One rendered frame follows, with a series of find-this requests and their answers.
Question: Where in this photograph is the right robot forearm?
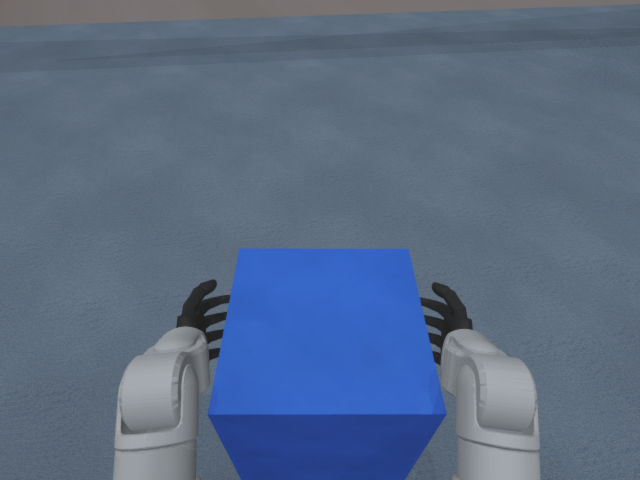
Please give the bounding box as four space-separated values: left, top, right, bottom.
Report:
441 329 541 480

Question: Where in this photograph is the left robot forearm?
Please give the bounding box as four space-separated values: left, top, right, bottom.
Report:
113 327 210 480

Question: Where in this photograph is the carton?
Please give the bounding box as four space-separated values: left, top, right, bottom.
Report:
208 248 447 480

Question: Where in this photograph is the robot left hand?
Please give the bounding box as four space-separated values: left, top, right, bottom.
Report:
176 279 230 361

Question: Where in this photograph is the robot right hand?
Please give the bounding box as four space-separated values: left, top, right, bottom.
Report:
420 282 473 366

